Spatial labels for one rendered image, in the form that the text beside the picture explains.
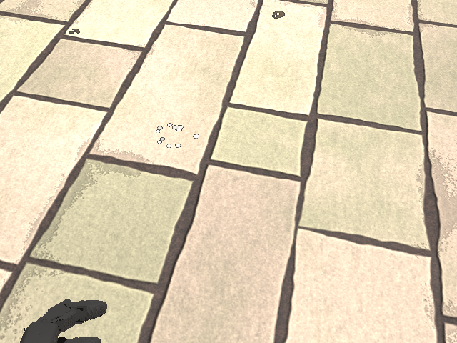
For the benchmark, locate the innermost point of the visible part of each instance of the robot left hand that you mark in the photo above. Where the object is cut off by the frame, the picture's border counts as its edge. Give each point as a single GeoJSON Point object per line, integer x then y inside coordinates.
{"type": "Point", "coordinates": [61, 317]}

